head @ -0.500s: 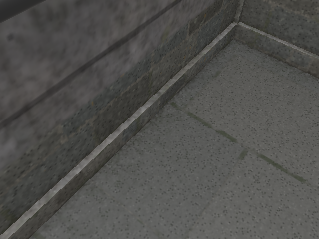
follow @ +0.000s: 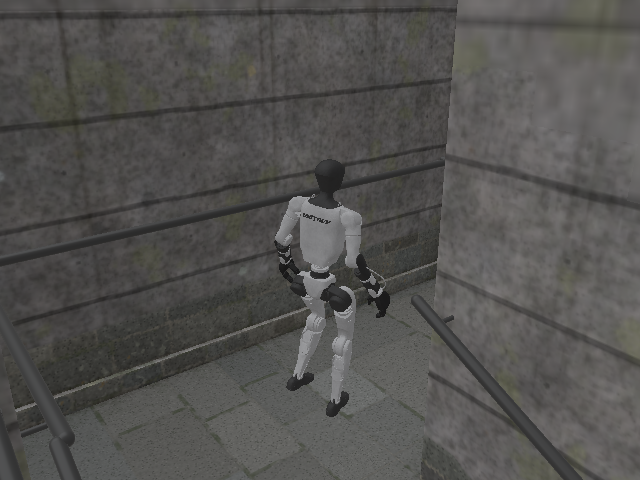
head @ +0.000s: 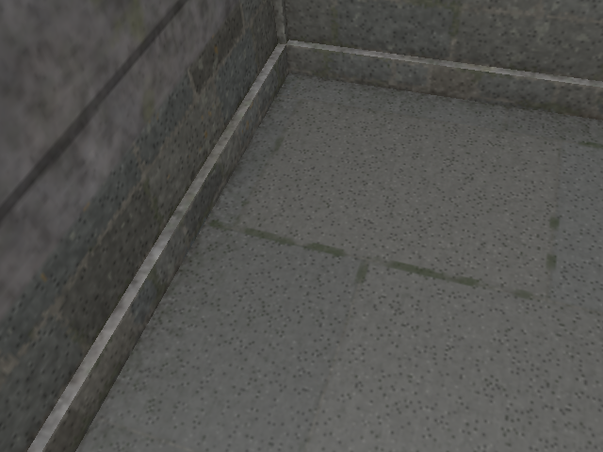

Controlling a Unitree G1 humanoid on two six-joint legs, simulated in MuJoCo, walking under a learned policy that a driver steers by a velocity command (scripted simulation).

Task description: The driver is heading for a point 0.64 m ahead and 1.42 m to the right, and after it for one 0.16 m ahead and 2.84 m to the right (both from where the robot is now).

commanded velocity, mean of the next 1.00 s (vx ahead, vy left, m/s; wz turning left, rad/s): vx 0.01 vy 0.00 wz -0.60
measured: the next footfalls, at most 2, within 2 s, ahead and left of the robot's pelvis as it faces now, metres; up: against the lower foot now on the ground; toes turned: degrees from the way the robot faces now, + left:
left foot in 0.26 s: +0.06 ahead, +0.12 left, +0.00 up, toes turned -14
right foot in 0.68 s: -0.02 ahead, -0.09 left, +0.00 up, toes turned -24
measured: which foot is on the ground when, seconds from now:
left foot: up 0.00-0.24, down 0.26-0.68, up 0.70-1.00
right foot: down 0.00-0.26, up 0.28-0.66, down 0.68-1.00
